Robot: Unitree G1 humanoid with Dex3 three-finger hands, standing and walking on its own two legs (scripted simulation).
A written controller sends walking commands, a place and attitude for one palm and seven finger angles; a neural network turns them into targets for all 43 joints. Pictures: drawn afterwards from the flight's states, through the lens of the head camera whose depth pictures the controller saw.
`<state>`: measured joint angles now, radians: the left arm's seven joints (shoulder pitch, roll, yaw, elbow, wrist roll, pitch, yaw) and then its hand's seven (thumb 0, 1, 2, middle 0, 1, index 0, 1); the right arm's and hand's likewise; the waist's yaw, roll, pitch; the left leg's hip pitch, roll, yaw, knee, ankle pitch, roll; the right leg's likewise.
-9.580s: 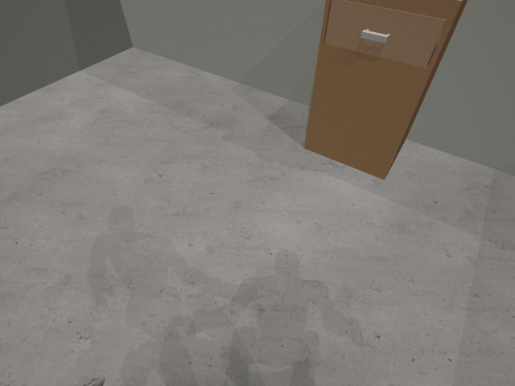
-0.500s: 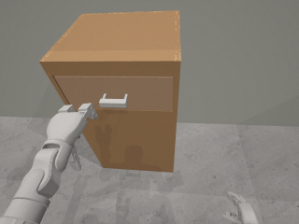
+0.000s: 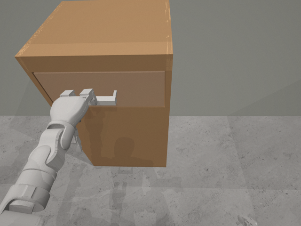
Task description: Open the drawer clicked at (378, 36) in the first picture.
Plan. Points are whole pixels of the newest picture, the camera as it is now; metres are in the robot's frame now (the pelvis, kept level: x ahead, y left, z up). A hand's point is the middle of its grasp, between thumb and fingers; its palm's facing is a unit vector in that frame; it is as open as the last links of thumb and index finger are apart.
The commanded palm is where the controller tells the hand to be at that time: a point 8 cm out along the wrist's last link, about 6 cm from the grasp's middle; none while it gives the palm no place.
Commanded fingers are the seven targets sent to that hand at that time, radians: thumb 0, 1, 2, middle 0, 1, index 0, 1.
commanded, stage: move the hooked fingers above the handle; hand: left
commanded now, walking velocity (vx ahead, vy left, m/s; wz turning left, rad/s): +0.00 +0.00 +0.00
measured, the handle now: (102, 96) +0.54 +0.22 -0.01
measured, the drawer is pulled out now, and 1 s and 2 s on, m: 0.00 0.00 0.00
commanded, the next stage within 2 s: lower the fingers behind the handle in 1.56 s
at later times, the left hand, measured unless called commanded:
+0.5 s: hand (91, 104) +0.45 +0.22 +0.05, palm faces -0.06 -0.03 -1.00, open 13.9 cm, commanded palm +0.44 +0.23 +0.11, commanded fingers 0.00 -0.50 0.30 -0.30 -1.20 -0.30 -1.20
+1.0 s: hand (93, 97) +0.49 +0.23 +0.03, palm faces -0.09 -0.04 -1.00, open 13.8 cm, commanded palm +0.47 +0.23 +0.10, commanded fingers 0.00 -0.50 0.30 -0.30 -1.20 -0.30 -1.20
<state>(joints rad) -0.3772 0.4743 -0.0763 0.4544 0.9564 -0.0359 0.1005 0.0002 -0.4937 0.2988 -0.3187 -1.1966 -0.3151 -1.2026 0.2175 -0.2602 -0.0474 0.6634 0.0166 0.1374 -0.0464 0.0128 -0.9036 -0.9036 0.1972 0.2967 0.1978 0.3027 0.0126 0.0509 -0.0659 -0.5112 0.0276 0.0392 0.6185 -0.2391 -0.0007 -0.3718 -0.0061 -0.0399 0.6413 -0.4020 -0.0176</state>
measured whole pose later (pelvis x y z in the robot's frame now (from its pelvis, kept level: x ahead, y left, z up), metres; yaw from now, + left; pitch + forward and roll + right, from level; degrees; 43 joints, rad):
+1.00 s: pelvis +0.01 +0.00 -0.01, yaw -2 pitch +18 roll -1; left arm -0.77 0.55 0.00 0.99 1.05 -0.08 0.19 0.00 -0.49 0.30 -0.32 -1.20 -0.32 -1.20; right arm 0.37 -0.26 -0.08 0.70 0.00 0.17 -0.02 0.01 -0.90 -0.90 0.20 0.30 0.20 0.30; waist -0.12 0.04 -0.14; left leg -0.75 0.06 0.05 0.74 -0.30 0.00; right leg -0.60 0.02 -0.02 0.73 -0.44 -0.02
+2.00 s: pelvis +0.00 +0.01 -0.02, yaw -2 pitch +19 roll -2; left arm -0.77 0.55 0.02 1.02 1.07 -0.11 0.24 0.00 -0.49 0.30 -0.32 -1.20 -0.31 -1.20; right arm 0.38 -0.26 -0.07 0.71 -0.01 0.15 -0.03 0.01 -0.90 -0.90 0.20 0.30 0.20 0.30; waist -0.12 0.05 -0.15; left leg -0.81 0.07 0.04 0.79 -0.30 0.01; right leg -0.66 0.03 -0.02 0.77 -0.44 -0.01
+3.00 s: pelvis -0.03 +0.01 -0.05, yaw -3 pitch +22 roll -3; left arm -0.90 0.56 -0.05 1.10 1.09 -0.02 0.27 0.00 -0.49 0.30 -0.25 -1.32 -0.31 -1.20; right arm 0.39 -0.25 -0.04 0.68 0.00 0.13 -0.04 0.01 -0.90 -0.90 0.20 0.30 0.20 0.30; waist -0.14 0.05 -0.17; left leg -1.02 0.07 0.02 0.97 -0.33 0.02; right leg -0.86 0.03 -0.04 0.96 -0.48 -0.01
